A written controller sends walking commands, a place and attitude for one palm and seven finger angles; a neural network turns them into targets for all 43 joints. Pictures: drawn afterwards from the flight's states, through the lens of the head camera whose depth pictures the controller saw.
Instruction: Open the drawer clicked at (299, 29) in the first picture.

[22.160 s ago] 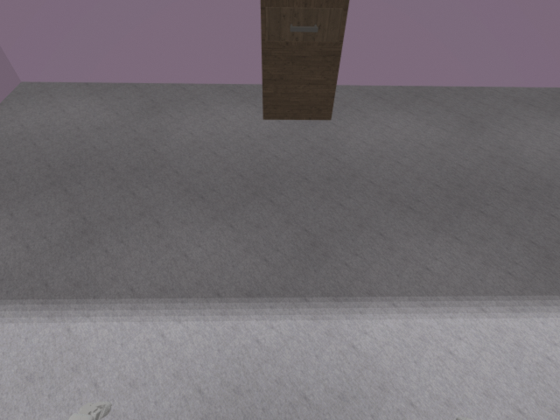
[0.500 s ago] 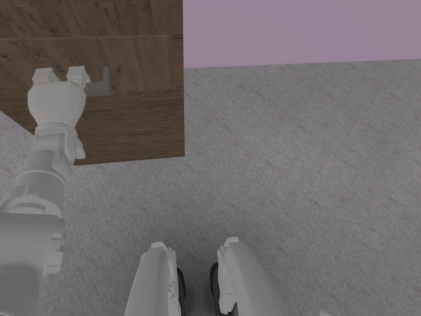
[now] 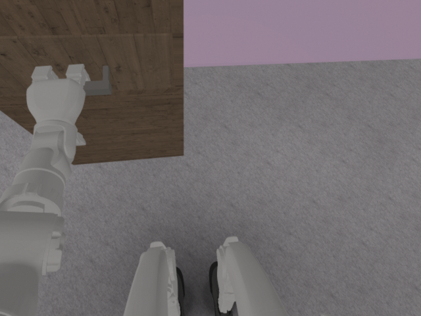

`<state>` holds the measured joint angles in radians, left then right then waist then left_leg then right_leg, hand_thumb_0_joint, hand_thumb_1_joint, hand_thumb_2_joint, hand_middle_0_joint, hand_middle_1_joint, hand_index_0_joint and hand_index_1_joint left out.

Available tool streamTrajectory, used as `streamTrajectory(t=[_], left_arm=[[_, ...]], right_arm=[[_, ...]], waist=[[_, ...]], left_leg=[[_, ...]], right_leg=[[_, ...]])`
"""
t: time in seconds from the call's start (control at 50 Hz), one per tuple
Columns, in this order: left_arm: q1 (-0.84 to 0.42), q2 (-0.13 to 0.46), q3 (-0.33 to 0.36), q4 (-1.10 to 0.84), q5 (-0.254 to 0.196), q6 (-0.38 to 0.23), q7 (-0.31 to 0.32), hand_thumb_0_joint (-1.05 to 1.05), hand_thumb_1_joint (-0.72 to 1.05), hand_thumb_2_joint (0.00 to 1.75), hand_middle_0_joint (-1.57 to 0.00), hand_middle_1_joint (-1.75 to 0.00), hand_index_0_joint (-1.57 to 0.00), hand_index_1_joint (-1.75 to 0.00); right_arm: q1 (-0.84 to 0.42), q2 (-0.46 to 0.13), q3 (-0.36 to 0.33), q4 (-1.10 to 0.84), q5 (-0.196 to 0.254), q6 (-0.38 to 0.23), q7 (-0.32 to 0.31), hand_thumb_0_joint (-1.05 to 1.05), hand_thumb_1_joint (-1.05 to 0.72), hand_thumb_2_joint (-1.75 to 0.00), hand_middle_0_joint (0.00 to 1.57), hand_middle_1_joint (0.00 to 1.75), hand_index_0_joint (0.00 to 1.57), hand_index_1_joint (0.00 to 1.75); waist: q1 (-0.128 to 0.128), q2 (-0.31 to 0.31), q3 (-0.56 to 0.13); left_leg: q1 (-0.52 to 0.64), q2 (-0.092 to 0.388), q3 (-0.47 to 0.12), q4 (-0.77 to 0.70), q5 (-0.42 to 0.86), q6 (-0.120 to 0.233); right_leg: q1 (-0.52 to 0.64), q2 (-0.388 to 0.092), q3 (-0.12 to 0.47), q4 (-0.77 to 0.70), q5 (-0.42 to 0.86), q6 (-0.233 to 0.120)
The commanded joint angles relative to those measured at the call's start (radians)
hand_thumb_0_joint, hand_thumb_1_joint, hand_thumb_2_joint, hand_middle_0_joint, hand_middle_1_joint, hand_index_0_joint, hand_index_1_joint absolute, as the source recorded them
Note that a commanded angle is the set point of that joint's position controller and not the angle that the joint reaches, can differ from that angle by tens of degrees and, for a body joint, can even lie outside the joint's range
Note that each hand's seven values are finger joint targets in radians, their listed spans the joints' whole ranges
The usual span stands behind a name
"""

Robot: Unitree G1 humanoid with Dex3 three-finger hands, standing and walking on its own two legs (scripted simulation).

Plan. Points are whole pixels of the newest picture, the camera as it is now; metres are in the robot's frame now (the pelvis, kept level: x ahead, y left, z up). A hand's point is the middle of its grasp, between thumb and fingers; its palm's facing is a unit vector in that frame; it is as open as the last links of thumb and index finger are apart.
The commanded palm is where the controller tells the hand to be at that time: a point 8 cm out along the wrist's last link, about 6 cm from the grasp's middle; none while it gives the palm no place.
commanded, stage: close the thumb around the handle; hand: left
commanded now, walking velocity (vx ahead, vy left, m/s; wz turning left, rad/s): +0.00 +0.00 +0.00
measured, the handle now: (72, 80) +0.56 +0.25 -0.03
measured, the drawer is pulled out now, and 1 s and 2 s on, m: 0.00 0.01 0.07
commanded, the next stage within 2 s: pull the drawer open in 0.46 s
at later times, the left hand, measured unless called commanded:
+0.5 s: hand (70, 111) +0.51 +0.25 -0.05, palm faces -0.05 -0.01 -1.00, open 5.5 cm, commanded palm +0.50 +0.22 +0.00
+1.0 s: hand (70, 117) +0.49 +0.25 -0.05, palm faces -0.06 -0.04 -1.00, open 5.7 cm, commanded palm +0.46 +0.23 +0.00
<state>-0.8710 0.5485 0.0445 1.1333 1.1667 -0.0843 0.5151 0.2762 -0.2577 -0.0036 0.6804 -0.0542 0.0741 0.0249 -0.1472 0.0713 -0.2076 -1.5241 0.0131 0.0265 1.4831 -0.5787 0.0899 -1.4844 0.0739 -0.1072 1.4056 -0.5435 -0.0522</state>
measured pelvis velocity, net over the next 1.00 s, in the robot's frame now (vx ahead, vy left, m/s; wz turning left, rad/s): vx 0.02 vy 0.01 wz -0.01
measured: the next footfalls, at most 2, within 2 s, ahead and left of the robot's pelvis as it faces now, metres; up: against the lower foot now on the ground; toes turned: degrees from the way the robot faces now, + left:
none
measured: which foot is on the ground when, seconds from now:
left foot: down 0.00-1.00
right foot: down 0.00-1.00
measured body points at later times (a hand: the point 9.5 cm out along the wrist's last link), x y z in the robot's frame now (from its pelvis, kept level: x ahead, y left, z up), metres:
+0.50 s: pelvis +0.00 +0.00 +0.00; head +0.19 +0.02 +0.41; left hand +0.50 +0.25 +0.00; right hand +0.04 -0.27 -0.13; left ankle +0.04 +0.07 -0.57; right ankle +0.05 -0.10 -0.57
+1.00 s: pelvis +0.02 +0.01 +0.02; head +0.21 +0.02 +0.42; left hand +0.49 +0.25 +0.00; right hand +0.06 -0.26 -0.12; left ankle +0.04 +0.07 -0.57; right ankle +0.05 -0.10 -0.57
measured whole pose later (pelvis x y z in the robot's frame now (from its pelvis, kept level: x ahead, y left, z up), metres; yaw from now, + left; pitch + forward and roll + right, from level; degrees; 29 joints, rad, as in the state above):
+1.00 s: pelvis +0.02 +0.01 +0.02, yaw -1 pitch +35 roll -5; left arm -0.71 0.50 0.06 0.98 1.14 -0.11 0.52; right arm 0.26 -0.25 -0.02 0.67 -0.05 0.11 0.03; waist -0.11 0.07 -0.20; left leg -1.43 0.02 0.05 1.42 -0.60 0.10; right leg -1.41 0.09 -0.07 1.35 -0.56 -0.04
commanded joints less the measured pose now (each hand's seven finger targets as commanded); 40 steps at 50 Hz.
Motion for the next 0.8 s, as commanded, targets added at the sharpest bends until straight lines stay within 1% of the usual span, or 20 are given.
streamTrajectory(t=[0.0, 0.04, 0.06, 0.08, 0.1, 0.18, 0.24, 0.36, 0.38, 0.42, 0.44, 0.52, 0.54, 0.62, 0.64, 0.68, 0.7, 0.74, 0.76, 0.78], left_arm=[[-0.328, 0.241, 0.045, -0.152, -0.01, -0.002, 0.017, 0.0, 0.23, 0.61, -0.35, -1.28, -0.35, -1.28], [-0.325, 0.228, 0.038, -0.145, -0.011, -0.005, 0.013, 0.0, 0.34, 0.66, -0.36, -1.29, -0.36, -1.29], [-0.324, 0.244, 0.05, -0.146, -0.011, -0.006, 0.014, 0.0, 0.4, 0.68, -0.36, -1.3, -0.36, -1.3], [-0.331, 0.216, 0.026, -0.148, -0.012, -0.007, 0.014, 0.0, 0.45, 0.71, -0.37, -1.3, -0.37, -1.3], [-0.32, 0.231, 0.041, -0.143, -0.009, -0.007, 0.015, 0.0, 0.51, 0.73, -0.37, -1.31, -0.37, -1.31], [-0.355, 0.209, 0.022, -0.15, -0.009, -0.008, 0.019, 0.0, 0.73, 0.83, -0.39, -1.33, -0.39, -1.33], [-0.35, 0.215, 0.023, -0.138, -0.008, -0.005, 0.016, 0.0, 0.9, 0.9, -0.4, -1.35, -0.4, -1.35], [-0.357, 0.217, 0.017, -0.106, -0.017, 0.011, 0.004, 0.0, 0.9, 0.9, -0.4, -1.35, -0.4, -1.35], [-0.362, 0.249, 0.034, -0.111, -0.014, 0.01, 0.002, 0.0, 0.9, 0.9, -0.4, -1.35, -0.4, -1.35], [-0.371, 0.244, 0.033, -0.139, -0.017, 0.004, -0.006, 0.0, 0.9, 0.9, -0.4, -1.35, -0.4, -1.35], [-0.352, 0.252, 0.042, -0.141, -0.015, 0.003, -0.005, 0.0, 0.9, 0.9, -0.4, -1.35, -0.4, -1.35], [-0.342, 0.203, 0.015, -0.144, -0.02, -0.003, -0.01, 0.0, 0.9, 0.9, -0.4, -1.35, -0.4, -1.35], [-0.337, 0.236, 0.036, -0.139, -0.018, -0.004, -0.009, 0.0, 0.9, 0.9, -0.4, -1.35, -0.4, -1.35], [-0.228, 0.196, 0.036, -0.163, -0.029, -0.014, -0.014, 0.0, 0.9, 0.9, -0.4, -1.35, -0.4, -1.35], [-0.212, 0.191, 0.03, -0.163, -0.028, -0.015, -0.016, 0.0, 0.9, 0.9, -0.4, -1.35, -0.4, -1.35], [-0.181, 0.189, 0.038, -0.209, -0.032, -0.024, -0.015, 0.0, 0.9, 0.9, -0.4, -1.35, -0.4, -1.35], [-0.14, 0.195, 0.052, -0.206, -0.029, -0.024, -0.011, 0.0, 0.9, 0.9, -0.4, -1.35, -0.4, -1.35], [-0.135, 0.139, 0.018, -0.231, -0.033, -0.029, -0.01, 0.0, 0.9, 0.9, -0.4, -1.35, -0.4, -1.35], [-0.109, 0.155, 0.037, -0.233, -0.033, -0.03, -0.004, 0.0, 0.9, 0.9, -0.4, -1.35, -0.4, -1.35], [-0.092, 0.142, 0.031, -0.249, -0.038, -0.031, -0.001, 0.0, 0.9, 0.9, -0.4, -1.35, -0.4, -1.35]], right_arm=[[0.195, -0.185, -0.064, -0.032, -0.004, -0.006, -0.014, 0.0, -0.9, -0.9, 0.2, 0.3, 0.2, 0.3], [0.195, -0.185, -0.066, -0.032, -0.004, -0.006, -0.014, 0.0, -0.9, -0.9, 0.2, 0.3, 0.2, 0.3], [0.192, -0.186, -0.063, -0.033, -0.004, -0.005, -0.013, 0.0, -0.9, -0.9, 0.2, 0.3, 0.2, 0.3], [0.191, -0.183, -0.064, -0.034, -0.004, -0.007, -0.013, 0.0, -0.9, -0.9, 0.2, 0.3, 0.2, 0.3], [0.193, -0.185, -0.065, -0.035, -0.004, -0.007, -0.014, 0.0, -0.9, -0.9, 0.2, 0.3, 0.2, 0.3], [0.196, -0.185, -0.067, -0.033, -0.005, -0.008, -0.014, 0.0, -0.9, -0.9, 0.2, 0.3, 0.2, 0.3], [0.197, -0.186, -0.065, -0.034, -0.005, -0.007, -0.014, 0.0, -0.9, -0.9, 0.2, 0.3, 0.2, 0.3], [0.201, -0.186, -0.061, -0.034, -0.003, -0.009, -0.015, 0.0, -0.9, -0.9, 0.2, 0.3, 0.2, 0.3], [0.206, -0.189, -0.058, -0.035, -0.002, -0.009, -0.016, 0.0, -0.9, -0.9, 0.2, 0.3, 0.2, 0.3], [0.202, -0.187, -0.06, -0.037, -0.003, -0.009, -0.017, 0.0, -0.9, -0.9, 0.2, 0.3, 0.2, 0.3], [0.204, -0.187, -0.059, -0.041, -0.001, -0.007, -0.017, 0.0, -0.9, -0.9, 0.2, 0.3, 0.2, 0.3], [0.2, -0.182, -0.065, -0.038, 0.0, -0.006, -0.015, 0.0, -0.9, -0.9, 0.2, 0.3, 0.2, 0.3], [0.203, -0.185, -0.061, -0.036, 0.0, -0.004, -0.017, 0.0, -0.9, -0.9, 0.2, 0.3, 0.2, 0.3], [0.19, -0.178, -0.067, -0.049, 0.0, 0.0, -0.012, 0.0, -0.9, -0.9, 0.2, 0.3, 0.2, 0.3], [0.191, -0.179, -0.066, -0.051, 0.001, 0.003, -0.012, 0.0, -0.9, -0.9, 0.2, 0.3, 0.2, 0.3], [0.183, -0.177, -0.069, -0.055, 0.001, 0.007, -0.01, 0.0, -0.9, -0.9, 0.2, 0.3, 0.2, 0.3], [0.183, -0.177, -0.07, -0.056, 0.002, 0.011, -0.01, 0.0, -0.9, -0.9, 0.2, 0.3, 0.2, 0.3], [0.179, -0.173, -0.076, -0.051, 0.002, 0.014, -0.007, 0.0, -0.9, -0.9, 0.2, 0.3, 0.2, 0.3], [0.18, -0.174, -0.078, -0.048, 0.002, 0.018, -0.006, 0.0, -0.9, -0.9, 0.2, 0.3, 0.2, 0.3], [0.177, -0.173, -0.078, -0.052, 0.001, 0.021, -0.004, 0.0, -0.9, -0.9, 0.2, 0.3, 0.2, 0.3]], waist=[[-0.021, 0.095, -0.565], [-0.028, 0.092, -0.554], [-0.019, 0.101, -0.541], [-0.031, 0.101, -0.542], [-0.023, 0.086, -0.542], [-0.036, 0.1, -0.545], [-0.033, 0.103, -0.558], [-0.045, 0.069, -0.533], [-0.039, 0.077, -0.545], [-0.036, 0.101, -0.56], [-0.025, 0.109, -0.573], [-0.037, 0.091, -0.561], [-0.029, 0.096, -0.548], [0.001, 0.083, -0.577], [0.001, 0.083, -0.571], [0.022, 0.098, -0.595], [0.033, 0.077, -0.597], [0.023, 0.092, -0.588], [0.035, 0.086, -0.576], [0.037, 0.074, -0.588]], left_leg=[[0.489, 0.013, -0.117, -0.164, 0.364, -0.037], [0.494, 0.016, -0.12, -0.164, 0.367, -0.037], [0.485, 0.015, -0.118, -0.165, 0.355, -0.038], [0.487, 0.015, -0.118, -0.165, 0.354, -0.036], [0.48, 0.014, -0.121, -0.166, 0.344, -0.037], [0.499, 0.017, -0.13, -0.167, 0.348, -0.038], [0.504, 0.016, -0.128, -0.164, 0.362, -0.039], [0.442, 0.01, -0.11, -0.153, 0.317, -0.029], [0.437, 0.009, -0.111, -0.154, 0.323, -0.03], [0.467, 0.011, -0.111, -0.158, 0.346, -0.032], [0.472, 0.009, -0.111, -0.159, 0.35, -0.033], [0.489, 0.015, -0.122, -0.158, 0.363, -0.034], [0.473, 0.013, -0.113, -0.155, 0.359, -0.033], [0.502, 0.013, -0.11, -0.168, 0.384, -0.035], [0.5, 0.013, -0.111, -0.169, 0.391, -0.036], [0.52, 0.014, -0.107, -0.174, 0.408, -0.038], [0.528, 0.016, -0.112, -0.178, 0.421, -0.039], [0.569, 0.024, -0.123, -0.184, 0.455, -0.043], [0.575, 0.025, -0.123, -0.189, 0.464, -0.045], [0.579, 0.024, -0.119, -0.191, 0.482, -0.043]], right_leg=[[0.259, 0.003, 0.065, -0.16, 0.238, 0.005], [0.244, 0.002, 0.064, -0.159, 0.236, 0.007], [0.24, 0.002, 0.063, -0.161, 0.223, 0.005], [0.236, 0.003, 0.064, -0.163, 0.224, 0.006], [0.24, 0.003, 0.062, -0.16, 0.214, 0.005], [0.215, 0.001, 0.059, -0.158, 0.209, 0.007], [0.219, 0.001, 0.061, -0.155, 0.22, 0.006], [0.242, 0.003, 0.068, -0.165, 0.205, 0.01], [0.253, 0.001, 0.067, -0.158, 0.213, 0.008], [0.253, 0.002, 0.068, -0.158, 0.229, 0.006], [0.26, 0.003, 0.068, -0.156, 0.228, 0.006], [0.237, 0.002, 0.063, -0.158, 0.234, 0.007], [0.246, 0.002, 0.066, -0.157, 0.235, 0.007], [0.279, 0.004, 0.067, -0.158, 0.263, 0.003], [0.282, 0.003, 0.068, -0.155, 0.271, 0.005], [0.302, 0.003, 0.071, -0.155, 0.289, 0.003], [0.312, 0.004, 0.068, -0.152, 0.3, 0.002], [0.284, 0.001, 0.063, -0.152, 0.314, 0.005], [0.293, 0.002, 0.062, -0.154, 0.321, 0.002], [0.317, 0.001, 0.064, -0.157, 0.345, 0.004]])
